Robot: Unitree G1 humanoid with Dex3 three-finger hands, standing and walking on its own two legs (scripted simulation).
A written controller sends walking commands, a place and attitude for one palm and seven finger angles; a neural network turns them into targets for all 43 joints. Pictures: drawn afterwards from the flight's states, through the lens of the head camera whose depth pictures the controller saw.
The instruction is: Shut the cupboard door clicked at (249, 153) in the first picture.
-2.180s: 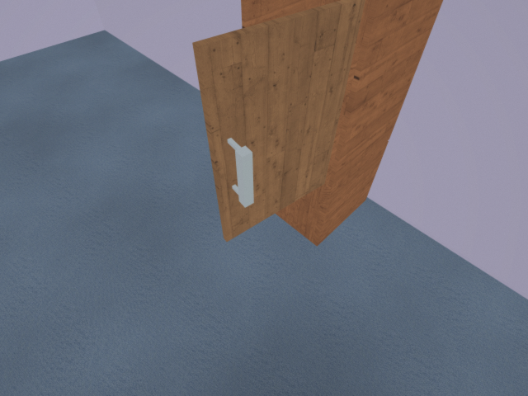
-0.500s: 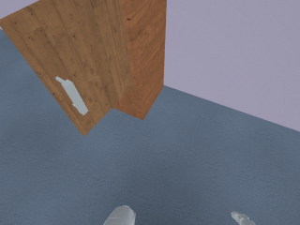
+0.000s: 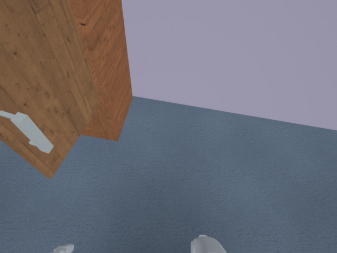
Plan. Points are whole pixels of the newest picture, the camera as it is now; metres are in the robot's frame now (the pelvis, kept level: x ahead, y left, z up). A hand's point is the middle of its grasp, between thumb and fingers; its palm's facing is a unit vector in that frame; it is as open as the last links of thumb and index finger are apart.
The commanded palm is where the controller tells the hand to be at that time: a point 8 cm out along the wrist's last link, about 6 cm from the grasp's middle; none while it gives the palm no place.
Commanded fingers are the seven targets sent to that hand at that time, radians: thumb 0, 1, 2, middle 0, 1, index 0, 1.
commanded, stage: walk to a spot facing it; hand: left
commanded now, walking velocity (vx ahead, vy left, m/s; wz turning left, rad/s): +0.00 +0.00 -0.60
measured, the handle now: (27, 132) +0.39 +0.44 -0.05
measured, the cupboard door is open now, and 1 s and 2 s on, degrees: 82 82 82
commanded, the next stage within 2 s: turn to face it in 1.44 s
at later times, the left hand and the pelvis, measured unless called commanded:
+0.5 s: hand (126, 242) +0.15 +0.12 -0.16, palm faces -0.26 -0.94 -0.20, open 7.4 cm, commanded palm none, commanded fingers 0.00 0.90 0.90 -0.20 -0.30 -0.20 -0.30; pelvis +0.05 -0.05 +0.00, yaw -18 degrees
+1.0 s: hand (188, 153) +0.44 -0.04 -0.18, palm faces -0.63 -0.76 -0.17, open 7.4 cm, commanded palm none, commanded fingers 0.00 0.90 0.90 -0.20 -0.30 -0.20 -0.30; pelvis +0.22 -0.11 -0.02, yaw -36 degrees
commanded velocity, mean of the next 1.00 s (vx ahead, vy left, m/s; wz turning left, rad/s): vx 0.26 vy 0.00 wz -0.59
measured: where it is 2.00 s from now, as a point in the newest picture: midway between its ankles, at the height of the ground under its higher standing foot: (247, 197)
